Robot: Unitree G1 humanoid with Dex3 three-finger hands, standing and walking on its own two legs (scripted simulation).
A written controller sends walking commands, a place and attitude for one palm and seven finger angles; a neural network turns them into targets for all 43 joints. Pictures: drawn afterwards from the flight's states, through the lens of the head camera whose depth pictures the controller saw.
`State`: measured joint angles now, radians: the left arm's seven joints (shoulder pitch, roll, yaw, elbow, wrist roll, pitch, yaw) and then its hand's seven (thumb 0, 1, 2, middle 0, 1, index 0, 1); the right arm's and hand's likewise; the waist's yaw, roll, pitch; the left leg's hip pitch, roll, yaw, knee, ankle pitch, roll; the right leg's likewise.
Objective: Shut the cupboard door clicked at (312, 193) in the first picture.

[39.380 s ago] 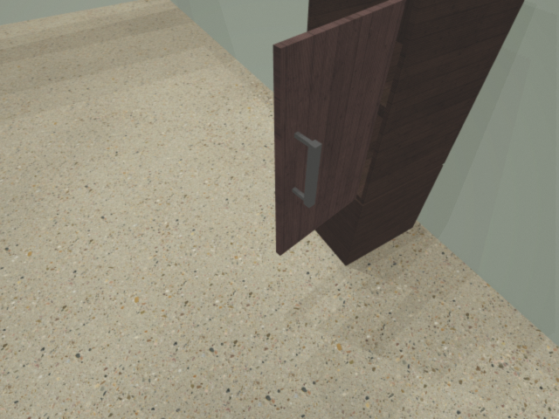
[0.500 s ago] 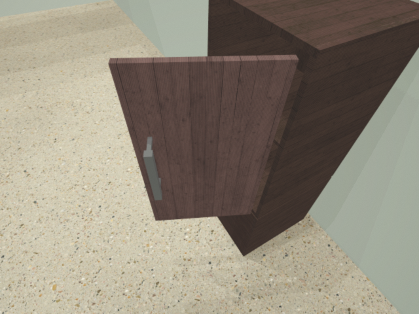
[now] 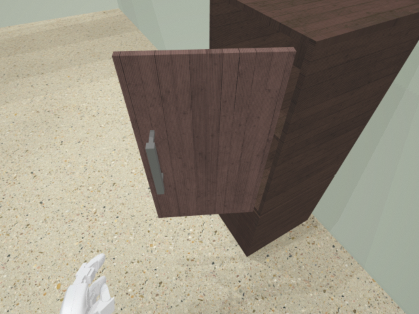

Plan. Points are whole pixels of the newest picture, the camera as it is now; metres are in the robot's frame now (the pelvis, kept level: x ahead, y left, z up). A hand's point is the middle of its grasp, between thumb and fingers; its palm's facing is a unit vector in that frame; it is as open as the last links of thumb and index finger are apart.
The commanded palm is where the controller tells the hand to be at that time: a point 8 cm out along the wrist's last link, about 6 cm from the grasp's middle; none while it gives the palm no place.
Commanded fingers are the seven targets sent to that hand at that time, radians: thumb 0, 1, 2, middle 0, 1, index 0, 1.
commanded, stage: raise the hand and make a fist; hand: left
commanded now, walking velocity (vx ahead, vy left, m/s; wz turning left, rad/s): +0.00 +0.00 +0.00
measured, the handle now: (156, 164) +0.46 +0.15 -0.01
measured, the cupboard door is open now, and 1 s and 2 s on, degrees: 65 65 65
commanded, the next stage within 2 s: bring the fist close to the handle in 1.78 s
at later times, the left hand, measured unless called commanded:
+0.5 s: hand (125, 306) +0.15 +0.16 -0.03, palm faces +0.07 -1.00 -0.05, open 5.1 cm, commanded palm +0.12 +0.22 -0.03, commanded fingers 0.00 0.90 0.90 -0.79 -0.94 -0.79 -0.94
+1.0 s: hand (109, 289) +0.17 +0.19 -0.02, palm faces +0.11 -0.99 -0.03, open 3.2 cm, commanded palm +0.15 +0.24 -0.02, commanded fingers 0.00 0.90 0.90 -1.25 -1.44 -1.25 -1.44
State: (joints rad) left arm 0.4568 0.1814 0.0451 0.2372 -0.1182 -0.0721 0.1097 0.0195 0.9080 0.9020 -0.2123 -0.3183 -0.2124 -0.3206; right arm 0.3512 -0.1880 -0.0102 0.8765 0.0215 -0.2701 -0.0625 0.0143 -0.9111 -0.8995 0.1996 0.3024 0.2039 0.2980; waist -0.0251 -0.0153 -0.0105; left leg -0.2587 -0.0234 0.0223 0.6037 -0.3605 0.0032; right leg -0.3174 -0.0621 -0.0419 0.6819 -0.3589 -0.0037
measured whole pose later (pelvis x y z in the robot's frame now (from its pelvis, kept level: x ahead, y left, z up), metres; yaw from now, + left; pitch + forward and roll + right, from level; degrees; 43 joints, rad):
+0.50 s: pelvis -0.07 -0.03 -0.10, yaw +2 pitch +15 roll -1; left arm 0.36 0.20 0.12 -0.06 -0.25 -0.42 -0.20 0.02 0.90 0.90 -0.61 -0.75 -0.61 -0.75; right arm 0.19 -0.21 0.02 0.52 0.01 -0.25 -0.06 0.02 -0.90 -0.90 0.20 0.30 0.20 0.30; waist 0.04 0.03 -0.14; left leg -1.00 0.02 -0.08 1.28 -0.55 -0.04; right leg -0.99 -0.03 -0.12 1.26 -0.53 -0.05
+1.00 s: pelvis -0.04 +0.00 -0.08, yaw +1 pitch +15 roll -2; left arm 0.43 0.20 0.13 -0.10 -0.25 -0.40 -0.14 0.02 0.90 0.90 -1.07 -1.25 -1.07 -1.25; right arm 0.24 -0.24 -0.01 0.49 0.00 -0.20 -0.06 0.02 -0.91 -0.90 0.20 0.30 0.20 0.30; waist 0.01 0.02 -0.14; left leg -0.90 0.01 -0.03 1.19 -0.55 0.00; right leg -0.89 -0.04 -0.08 1.14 -0.51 0.00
